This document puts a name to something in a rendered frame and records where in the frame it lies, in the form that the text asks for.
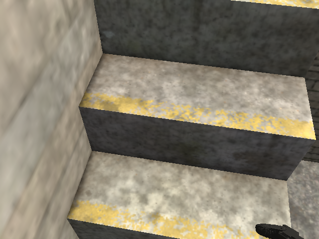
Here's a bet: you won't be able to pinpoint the robot right hand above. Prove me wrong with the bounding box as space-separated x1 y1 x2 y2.
255 223 304 239

